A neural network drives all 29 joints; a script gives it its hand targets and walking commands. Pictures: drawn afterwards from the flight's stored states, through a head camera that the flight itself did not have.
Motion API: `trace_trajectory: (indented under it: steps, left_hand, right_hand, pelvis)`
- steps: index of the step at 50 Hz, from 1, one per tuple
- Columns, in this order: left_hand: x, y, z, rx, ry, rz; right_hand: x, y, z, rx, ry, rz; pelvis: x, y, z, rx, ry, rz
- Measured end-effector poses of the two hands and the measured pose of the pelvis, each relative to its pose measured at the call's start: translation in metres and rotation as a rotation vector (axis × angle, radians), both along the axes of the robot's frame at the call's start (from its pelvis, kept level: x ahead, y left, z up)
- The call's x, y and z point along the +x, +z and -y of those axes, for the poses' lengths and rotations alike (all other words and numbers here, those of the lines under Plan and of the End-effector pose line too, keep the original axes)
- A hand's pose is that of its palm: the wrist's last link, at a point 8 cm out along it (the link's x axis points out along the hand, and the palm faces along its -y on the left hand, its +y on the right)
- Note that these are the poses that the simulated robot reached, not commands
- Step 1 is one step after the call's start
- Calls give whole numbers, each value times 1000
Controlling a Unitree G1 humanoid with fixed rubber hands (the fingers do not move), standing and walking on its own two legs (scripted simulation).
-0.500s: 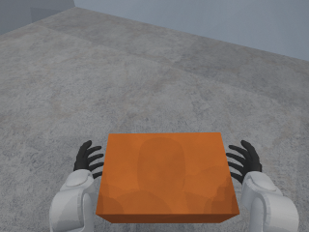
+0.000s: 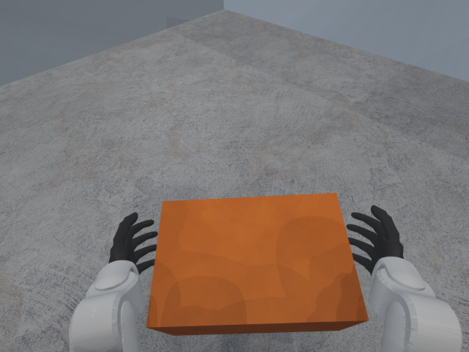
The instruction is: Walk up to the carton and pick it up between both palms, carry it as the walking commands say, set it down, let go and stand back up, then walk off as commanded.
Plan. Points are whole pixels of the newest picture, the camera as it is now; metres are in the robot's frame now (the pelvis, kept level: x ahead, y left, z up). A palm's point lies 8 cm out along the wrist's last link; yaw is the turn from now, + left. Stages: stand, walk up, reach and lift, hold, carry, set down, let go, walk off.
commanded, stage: carry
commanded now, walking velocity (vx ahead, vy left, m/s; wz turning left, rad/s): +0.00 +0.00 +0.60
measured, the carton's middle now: (252, 267) +0.28 -0.01 +0.01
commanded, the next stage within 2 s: none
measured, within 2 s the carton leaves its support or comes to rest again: neither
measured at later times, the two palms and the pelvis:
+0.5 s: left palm out of the picture +0.12 +0.32 +0.09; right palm (268, 267) +0.23 -0.03 +0.11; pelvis -0.05 +0.07 +0.00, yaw +17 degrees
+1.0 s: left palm out of the picture -0.01 +0.34 +0.10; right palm (217, 296) +0.20 +0.04 +0.10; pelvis -0.11 +0.05 +0.00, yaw +35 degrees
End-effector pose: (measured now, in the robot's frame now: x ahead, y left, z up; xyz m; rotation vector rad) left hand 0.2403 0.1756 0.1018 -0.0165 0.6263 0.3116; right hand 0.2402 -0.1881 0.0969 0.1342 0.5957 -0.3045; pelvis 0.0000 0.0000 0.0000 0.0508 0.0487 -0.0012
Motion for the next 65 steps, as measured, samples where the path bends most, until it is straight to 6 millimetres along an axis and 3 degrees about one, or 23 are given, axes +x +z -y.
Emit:
trace_trajectory:
  steps: [9,15,21,26,37,42,50,57,61,65]
  left_hand:
    - [-39,-42,-88,-63,171,-46]
    - [-83,-41,-123,-86,264,-84]
    - [-108,-20,-138,-75,306,6]
    - [-127,-9,-141,-53,340,35]
    - [-178,7,-127,42,426,-20]
    - [-211,4,-128,14,506,-31]
    - [-255,-3,-160,-6,614,-10]
    - [-322,-40,-213,-48,769,-30]
    - [-365,-47,-218,-95,846,-76]
    - [-392,-38,-218,-95,882,-42]
  right_hand:
    - [15,-19,-93,-67,169,-47]
    - [7,-20,-135,-82,266,-90]
    - [0,2,-155,-90,313,-1]
    - [-13,14,-160,-84,343,28]
    - [-37,-5,-156,10,418,-23]
    - [-40,2,-171,1,502,-31]
    - [-42,0,-229,-16,610,-4]
    - [-76,-24,-310,-59,766,-28]
    - [-98,-30,-335,-95,846,-80]
    - [-111,-22,-351,-91,890,-50]
  pelvis:
    - [-14,-18,-45,-48,132,-13]
    - [-32,-6,-61,-98,209,-13]
    - [-46,-1,-67,-105,274,-11]
    - [-55,1,-65,-106,317,-11]
    - [-83,1,-46,-64,434,-10]
    - [-90,5,-39,-9,504,13]
    - [-110,0,-55,9,619,-4]
    - [-140,-20,-86,-36,724,5]
    - [-155,-12,-90,-71,774,19]
    - [-167,-7,-92,-79,825,21]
